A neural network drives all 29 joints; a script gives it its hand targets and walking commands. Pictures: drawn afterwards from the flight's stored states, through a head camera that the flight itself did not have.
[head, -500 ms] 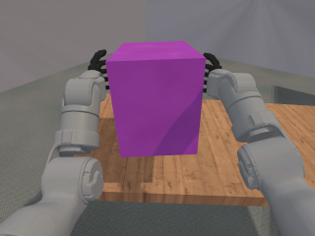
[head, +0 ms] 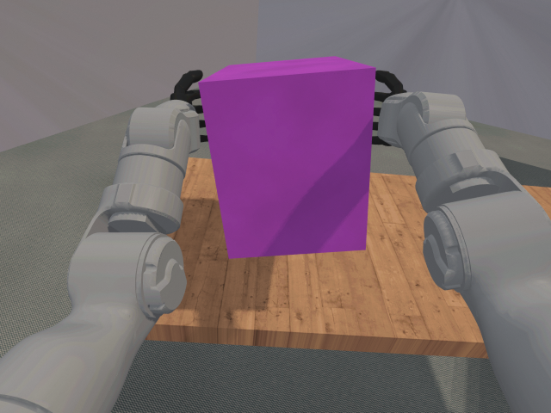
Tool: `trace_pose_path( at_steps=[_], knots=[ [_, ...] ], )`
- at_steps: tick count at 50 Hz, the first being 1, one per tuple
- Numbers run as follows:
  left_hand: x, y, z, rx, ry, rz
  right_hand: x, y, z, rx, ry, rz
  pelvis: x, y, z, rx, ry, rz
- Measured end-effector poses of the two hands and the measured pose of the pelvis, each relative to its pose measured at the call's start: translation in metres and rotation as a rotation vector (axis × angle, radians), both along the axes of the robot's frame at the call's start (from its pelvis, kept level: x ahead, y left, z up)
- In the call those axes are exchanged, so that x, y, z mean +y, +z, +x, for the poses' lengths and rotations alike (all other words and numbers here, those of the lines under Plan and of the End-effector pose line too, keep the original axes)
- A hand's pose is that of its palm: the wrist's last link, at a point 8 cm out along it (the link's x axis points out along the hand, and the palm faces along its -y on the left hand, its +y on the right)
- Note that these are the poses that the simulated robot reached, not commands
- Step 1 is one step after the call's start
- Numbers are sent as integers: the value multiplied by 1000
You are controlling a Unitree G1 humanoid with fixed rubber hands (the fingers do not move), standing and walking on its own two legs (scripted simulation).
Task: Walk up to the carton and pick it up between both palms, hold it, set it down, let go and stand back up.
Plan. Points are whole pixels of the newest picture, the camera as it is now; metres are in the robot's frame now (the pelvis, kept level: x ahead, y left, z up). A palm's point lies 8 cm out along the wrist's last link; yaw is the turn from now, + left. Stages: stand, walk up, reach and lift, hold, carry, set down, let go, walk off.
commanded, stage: hold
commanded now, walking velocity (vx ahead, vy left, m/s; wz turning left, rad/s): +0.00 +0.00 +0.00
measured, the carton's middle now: (288, 145) +0.45 +0.02 +0.25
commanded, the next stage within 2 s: none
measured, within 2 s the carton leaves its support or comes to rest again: neither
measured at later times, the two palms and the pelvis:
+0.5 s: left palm (189, 136) +0.40 +0.16 +0.27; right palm (382, 139) +0.43 -0.12 +0.29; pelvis +0.02 -0.01 +0.00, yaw +1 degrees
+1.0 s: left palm (180, 129) +0.38 +0.17 +0.29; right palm (390, 129) +0.39 -0.11 +0.32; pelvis +0.00 +0.00 +0.00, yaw +0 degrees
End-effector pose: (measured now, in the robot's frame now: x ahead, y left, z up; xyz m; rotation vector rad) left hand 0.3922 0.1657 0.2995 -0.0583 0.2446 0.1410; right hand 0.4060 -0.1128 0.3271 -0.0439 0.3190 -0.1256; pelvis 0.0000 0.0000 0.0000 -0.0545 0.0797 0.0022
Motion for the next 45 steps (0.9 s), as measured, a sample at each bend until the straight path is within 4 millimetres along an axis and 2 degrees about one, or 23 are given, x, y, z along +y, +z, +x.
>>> trace_pose_path(
  at_steps=[15,27,36,45],
  knots=[
    [-9,-16,16,12,25,24,-10,-25,22,15,30,14,-6,0,12,13,10,0],
    [-1,-27,8,4,53,9,-1,-43,20,16,66,12,-9,1,21,-14,19,6],
    [10,-14,-4,-41,60,20,10,-33,10,-27,76,18,-9,1,19,-38,39,0],
    [6,-9,-9,-40,14,-2,5,-17,-8,-28,28,8,-3,2,11,-61,28,-2]
  ],
)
